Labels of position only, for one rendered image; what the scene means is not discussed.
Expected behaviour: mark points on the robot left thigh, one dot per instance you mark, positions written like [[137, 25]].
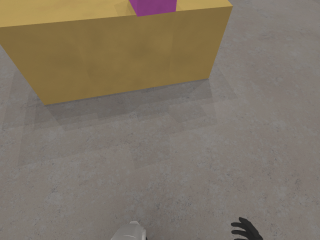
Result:
[[131, 231]]

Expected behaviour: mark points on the robot right hand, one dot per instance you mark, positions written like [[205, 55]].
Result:
[[250, 232]]

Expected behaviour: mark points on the carton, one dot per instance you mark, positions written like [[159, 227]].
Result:
[[153, 7]]

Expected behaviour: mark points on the pedestal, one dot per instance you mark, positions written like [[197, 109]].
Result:
[[76, 49]]

